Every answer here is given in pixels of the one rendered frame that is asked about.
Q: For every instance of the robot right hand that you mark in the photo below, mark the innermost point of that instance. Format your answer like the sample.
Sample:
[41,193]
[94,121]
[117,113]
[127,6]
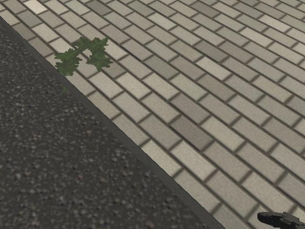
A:
[280,220]

